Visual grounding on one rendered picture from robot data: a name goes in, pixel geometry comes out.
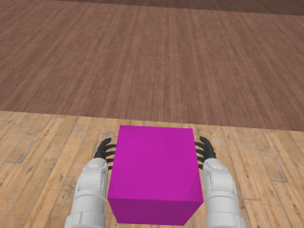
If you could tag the robot left forearm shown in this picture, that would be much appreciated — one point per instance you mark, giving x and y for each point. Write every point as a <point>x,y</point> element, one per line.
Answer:
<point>88,206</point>

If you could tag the right robot hand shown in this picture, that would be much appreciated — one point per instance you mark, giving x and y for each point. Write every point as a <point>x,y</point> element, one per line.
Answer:
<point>207,152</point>

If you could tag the left robot hand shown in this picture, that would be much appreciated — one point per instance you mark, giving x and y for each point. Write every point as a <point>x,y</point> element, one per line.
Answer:
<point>101,151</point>

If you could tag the robot right forearm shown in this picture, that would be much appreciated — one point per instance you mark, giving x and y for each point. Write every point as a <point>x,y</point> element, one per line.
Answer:
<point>221,196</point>

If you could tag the carton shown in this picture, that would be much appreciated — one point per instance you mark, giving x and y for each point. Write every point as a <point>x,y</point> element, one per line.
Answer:
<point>155,177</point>

